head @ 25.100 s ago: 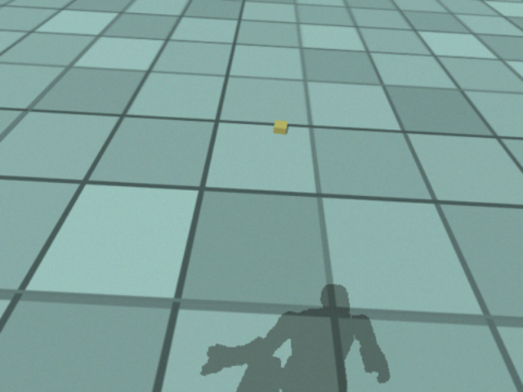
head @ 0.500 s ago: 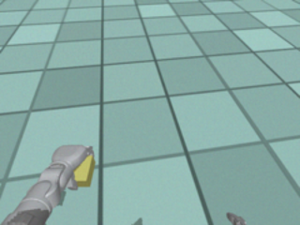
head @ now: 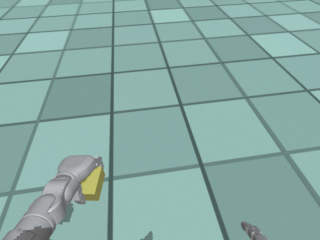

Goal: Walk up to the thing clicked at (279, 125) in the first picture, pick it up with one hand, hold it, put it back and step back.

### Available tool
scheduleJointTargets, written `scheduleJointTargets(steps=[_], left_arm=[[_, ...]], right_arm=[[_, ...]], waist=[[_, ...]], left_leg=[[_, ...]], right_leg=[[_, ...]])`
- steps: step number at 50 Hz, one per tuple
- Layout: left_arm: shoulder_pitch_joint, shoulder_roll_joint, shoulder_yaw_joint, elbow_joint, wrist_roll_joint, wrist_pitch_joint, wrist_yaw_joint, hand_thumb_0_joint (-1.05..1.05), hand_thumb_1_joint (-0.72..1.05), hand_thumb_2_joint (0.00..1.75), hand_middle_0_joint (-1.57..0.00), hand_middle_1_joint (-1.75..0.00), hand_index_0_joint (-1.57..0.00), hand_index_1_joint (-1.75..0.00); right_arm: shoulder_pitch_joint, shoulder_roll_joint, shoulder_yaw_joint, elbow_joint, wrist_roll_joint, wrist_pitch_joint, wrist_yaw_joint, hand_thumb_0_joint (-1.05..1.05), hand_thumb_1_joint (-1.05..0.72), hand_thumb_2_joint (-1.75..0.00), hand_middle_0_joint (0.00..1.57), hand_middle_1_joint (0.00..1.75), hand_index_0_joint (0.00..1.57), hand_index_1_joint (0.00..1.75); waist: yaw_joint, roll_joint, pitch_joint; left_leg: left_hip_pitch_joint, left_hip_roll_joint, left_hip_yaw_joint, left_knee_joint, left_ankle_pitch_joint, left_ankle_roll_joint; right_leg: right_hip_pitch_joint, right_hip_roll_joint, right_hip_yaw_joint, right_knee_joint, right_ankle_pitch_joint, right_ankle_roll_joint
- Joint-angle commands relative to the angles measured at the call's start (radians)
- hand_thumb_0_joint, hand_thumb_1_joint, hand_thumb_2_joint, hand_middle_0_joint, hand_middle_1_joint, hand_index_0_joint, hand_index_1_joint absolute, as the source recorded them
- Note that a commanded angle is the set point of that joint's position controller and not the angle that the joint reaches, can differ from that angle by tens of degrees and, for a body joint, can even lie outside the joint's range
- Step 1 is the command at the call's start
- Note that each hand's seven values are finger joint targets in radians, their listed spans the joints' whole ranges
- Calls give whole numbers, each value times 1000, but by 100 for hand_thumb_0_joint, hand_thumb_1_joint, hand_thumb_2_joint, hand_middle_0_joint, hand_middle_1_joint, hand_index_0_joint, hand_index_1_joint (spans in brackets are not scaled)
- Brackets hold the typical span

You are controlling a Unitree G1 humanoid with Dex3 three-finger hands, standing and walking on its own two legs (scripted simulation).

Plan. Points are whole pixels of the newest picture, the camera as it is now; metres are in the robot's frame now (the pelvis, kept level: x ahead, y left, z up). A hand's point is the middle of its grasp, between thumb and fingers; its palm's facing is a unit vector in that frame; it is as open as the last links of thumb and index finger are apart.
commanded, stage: hold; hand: left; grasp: from above
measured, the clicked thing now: (85, 183) +0.30 +0.22 -0.07
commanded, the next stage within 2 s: crouch in 0.86 s
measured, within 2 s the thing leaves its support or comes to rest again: neither
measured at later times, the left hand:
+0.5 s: hand (80, 182) +0.29 +0.22 -0.03, palm faces -0.46 -0.04 -0.89, open 10.8 cm
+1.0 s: hand (80, 179) +0.30 +0.22 -0.03, palm faces -0.45 -0.04 -0.89, open 10.8 cm
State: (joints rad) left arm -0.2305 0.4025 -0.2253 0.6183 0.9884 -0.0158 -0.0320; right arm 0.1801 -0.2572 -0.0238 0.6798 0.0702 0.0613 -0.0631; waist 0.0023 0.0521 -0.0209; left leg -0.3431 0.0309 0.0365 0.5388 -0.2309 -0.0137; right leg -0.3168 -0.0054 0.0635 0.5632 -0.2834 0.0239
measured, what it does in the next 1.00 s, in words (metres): stands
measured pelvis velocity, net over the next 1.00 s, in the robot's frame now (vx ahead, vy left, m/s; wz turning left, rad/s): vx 0.01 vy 0.00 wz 0.00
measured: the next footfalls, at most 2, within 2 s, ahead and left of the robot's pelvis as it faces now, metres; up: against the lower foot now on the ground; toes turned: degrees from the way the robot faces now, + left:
none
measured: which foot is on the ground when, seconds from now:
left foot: down 0.00-1.00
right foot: down 0.00-1.00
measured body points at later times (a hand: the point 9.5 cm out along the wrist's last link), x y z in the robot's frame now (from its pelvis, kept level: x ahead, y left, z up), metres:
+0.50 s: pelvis +0.00 +0.00 +0.00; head +0.01 -0.02 +0.45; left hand +0.31 +0.22 +0.02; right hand +0.16 -0.25 -0.11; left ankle +0.03 +0.13 -0.73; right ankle +0.01 -0.14 -0.73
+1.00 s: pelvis +0.01 +0.00 +0.01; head +0.01 -0.02 +0.46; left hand +0.32 +0.22 +0.02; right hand +0.16 -0.25 -0.11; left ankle +0.03 +0.13 -0.73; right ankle +0.01 -0.14 -0.73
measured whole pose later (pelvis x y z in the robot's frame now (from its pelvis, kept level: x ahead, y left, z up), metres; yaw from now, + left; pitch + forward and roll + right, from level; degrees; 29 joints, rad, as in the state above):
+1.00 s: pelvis +0.01 +0.00 +0.01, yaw +0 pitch +1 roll +0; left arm -0.23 0.41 -0.22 0.61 0.99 -0.02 -0.05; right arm 0.17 -0.25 -0.03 0.67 0.08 0.09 -0.07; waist 0.01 0.05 -0.01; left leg -0.28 0.03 0.04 0.47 -0.21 -0.01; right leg -0.25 -0.01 0.07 0.49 -0.26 0.02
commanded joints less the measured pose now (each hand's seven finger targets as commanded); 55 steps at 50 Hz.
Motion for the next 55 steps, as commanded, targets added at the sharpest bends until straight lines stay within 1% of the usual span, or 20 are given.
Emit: scheduleJointTargets(steps=[1, 5, 8, 10, 12, 17, 18, 20, 27, 28, 37, 39, 41, 43, 44, 46, 48, 49, 50, 55], left_arm=[[-317, 217, 116, -196, 1, 4, 35, 0, 60, 71, -88, -78, -93, -72], [-301, 208, 105, -203, -8, 3, 22, 0, 63, 70, -90, -77, -95, -71], [-301, 222, 121, -229, -5, 5, 17, 0, 61, 68, -89, -76, -94, -70], [-305, 203, 99, -225, -9, 4, 11, 0, 62, 68, -89, -78, -95, -72], [-279, 210, 110, -226, -10, 5, 8, 0, 61, 69, -89, -77, -94, -71], [-287, 208, 106, -227, -3, 6, 2, 0, 62, 70, -90, -76, -95, -71], [-296, 225, 121, -232, -5, 4, 5, 0, 63, 71, -91, -76, -96, -71], [-311, 203, 100, -234, 0, 0, 5, 0, 61, 72, -91, -75, -95, -71], [-327, 205, 102, -231, 1, -2, 21, 0, 62, 74, -91, -76, -96, -72], [-308, 219, 121, -209, 8, 1, 24, 0, 61, 74, -91, -75, -95, -71], [-339, 198, 91, -224, -1, -10, 18, 0, 62, 72, -91, -75, -96, -70], [-331, 198, 92, -212, -3, -8, 21, 0, 63, 72, -93, -74, -97, -70], [-326, 232, 126, -195, 2, -7, 27, 0, 63, 73, -93, -74, -97, -70], [-330, 206, 100, -200, 5, -6, 27, 0, 63, 73, -94, -73, -98, -69], [-321, 222, 120, -188, 3, -5, 29, 0, 64, 72, -94, -74, -98, -69], [-302, 206, 108, -199, -2, -4, 24, 0, 63, 73, -93, -73, -97, -69], [-297, 201, 99, -183, 3, -5, 20, 0, 69, 65, -94, -77, -101, -70], [-315, 209, 103, -195, 1, -10, 20, 0, 61, 66, -86, -74, -93, -69], [-307, 207, 104, -182, 2, -11, 20, 0, 60, 70, -91, -74, -95, -70], [-313, 181, 94, -113, 14, -35, 56, 0, 63, 74, -94, -74, -98, -71]], right_arm=[[-93, -121, -44, -138, -4, -39, -10, 0, -89, -90, 20, 30, 20, 30], [-109, -118, -41, -146, -2, -38, -11, 0, -89, -90, 20, 30, 20, 30], [-106, -119, -40, -146, -2, -35, -13, 0, -89, -90, 20, 30, 20, 30], [-107, -118, -39, -144, -3, -35, -13, 0, -89, -90, 20, 30, 20, 30], [-119, -116, -37, -153, 1, -34, -14, 0, -89, -90, 20, 30, 20, 30], [-118, -115, -38, -153, 2, -28, -14, 0, -89, -90, 20, 30, 20, 30], [-120, -116, -38, -152, 2, -27, -15, 0, -90, -90, 20, 30, 20, 30], [-114, -112, -36, -151, 0, -26, -15, 0, -90, -90, 20, 30, 20, 30], [-109, -115, -43, -139, 0, -23, -15, 0, -90, -90, 20, 30, 20, 30], [-109, -115, -42, -138, 0, -21, -15, 0, -89, -90, 20, 30, 20, 30], [-105, -115, -46, -144, 0, -15, -12, 0, -89, -90, 20, 30, 20, 30], [-101, -119, -47, -141, 0, -16, -13, 0, -90, -90, 20, 30, 20, 30], [-97, -121, -46, -140, 0, -12, -14, 0, -90, -90, 20, 30, 20, 30], [-99, -116, -45, -144, 2, -11, -13, 0, -90, -90, 20, 30, 20, 30], [-97, -119, -46, -143, 3, -9, -14, 0, -89, -90, 20, 30, 20, 30], [-104, -118, -46, -148, 3, -7, -13, 0, -90, -90, 20, 30, 20, 30], [-101, -121, -47, -145, 2, -7, -13, 0, -92, -91, 20, 30, 20, 30], [-98, -121, -47, -144, 1, -7, -14, 0, -88, -89, 20, 30, 20, 30], [-103, -118, -46, -147, 2, -6, -14, 0, -89, -90, 20, 30, 20, 30], [-83, -118, -44, -138, -2, 0, -13, 0, -89, -90, 20, 30, 20, 30]], waist=[[11, -38, -240], [14, -56, -225], [17, -50, -238], [6, -55, -232], [21, -54, -210], [12, -58, -209], [18, -59, -213], [7, -51, -226], [12, -36, -258], [18, -42, -250], [11, -25, -250], [6, -39, -256], [16, -37, -249], [14, -49, -245], [21, -39, -241], [22, -36, -227], [10, -58, -221], [9, -42, -229], [16, -40, -222], [-10, -90, -192]], left_leg=[[179, -38, 7, -66, 147, 24], [178, -41, 11, -73, 134, 28], [193, -45, 18, -74, 144, 31], [200, -42, 15, -78, 157, 30], [189, -41, 12, -89, 136, 28], [202, -38, 13, -96, 145, 29], [202, -41, 14, -96, 147, 30], [215, -43, 17, -92, 157, 32], [238, -39, 14, -90, 219, 27], [231, -41, 16, -89, 219, 29], [237, -39, 15, -101, 201, 26], [246, -37, 14, -98, 224, 28], [232, -38, 15, -96, 228, 28], [231, -41, 17, -98, 226, 30], [225, -39, 17, -101, 218, 27], [223, -36, 15, -109, 199, 26], [223, -36, 14, -106, 190, 29], [228, -36, 13, -108, 195, 28], [224, -37, 13, -107, 203, 27], [194, -40, 13, -87, 178, 32]], right_leg=[[23, 41, -40, -113, 138, -22], [29, 38, -38, -129, 129, -19], [43, 34, -34, -137, 144, -16], [38, 37, -36, -131, 160, -17], [39, 38, -40, -141, 126, -21], [41, 39, -43, -144, 138, -21], [47, 38, -41, -147, 139, -20], [44, 35, -37, -145, 156, -19], [64, 39, -45, -136, 212, -22], [65, 37, -46, -140, 214, -20], [67, 38, -45, -146, 193, -26], [71, 38, -45, -143, 219, -24], [79, 37, -47, -146, 222, -23], [78, 35, -45, -148, 226, -22], [78, 38, -47, -148, 209, -25], [75, 39, -49, -152, 185, -29], [65, 38, -46, -153, 183, -25], [67, 38, -45, -151, 189, -27], [66, 37, -47, -150, 193, -27], [22, 34, -45, -141, 179, -22]])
